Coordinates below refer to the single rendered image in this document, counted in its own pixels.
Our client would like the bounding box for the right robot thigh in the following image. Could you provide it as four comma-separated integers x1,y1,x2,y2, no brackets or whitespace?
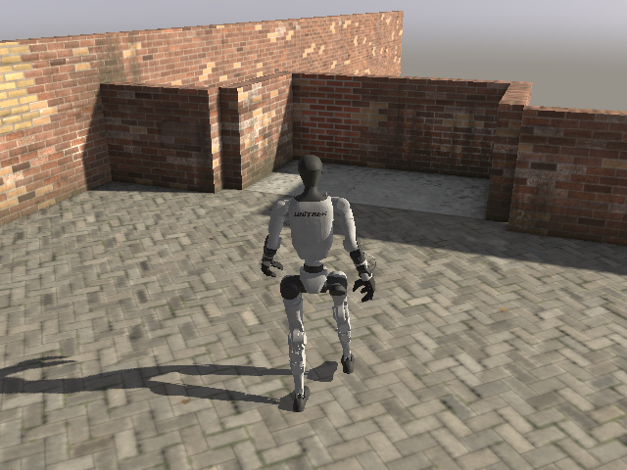
327,271,348,322

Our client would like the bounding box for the left robot forearm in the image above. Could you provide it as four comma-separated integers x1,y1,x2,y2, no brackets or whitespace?
262,235,277,266

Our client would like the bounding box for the left robot shin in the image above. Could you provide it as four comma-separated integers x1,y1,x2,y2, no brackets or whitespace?
288,332,306,399

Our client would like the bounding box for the left robot hand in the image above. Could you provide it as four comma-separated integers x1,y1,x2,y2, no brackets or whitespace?
261,261,283,277

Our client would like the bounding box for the right robot upper arm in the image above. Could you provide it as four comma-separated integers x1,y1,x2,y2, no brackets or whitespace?
331,197,359,252

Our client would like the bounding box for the left robot upper arm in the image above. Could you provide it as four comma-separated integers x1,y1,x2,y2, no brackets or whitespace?
266,198,291,250

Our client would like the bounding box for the right robot hand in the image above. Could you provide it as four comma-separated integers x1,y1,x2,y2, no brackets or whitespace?
353,276,375,302

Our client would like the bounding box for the right robot forearm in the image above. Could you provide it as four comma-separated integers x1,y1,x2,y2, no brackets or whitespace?
350,236,372,281

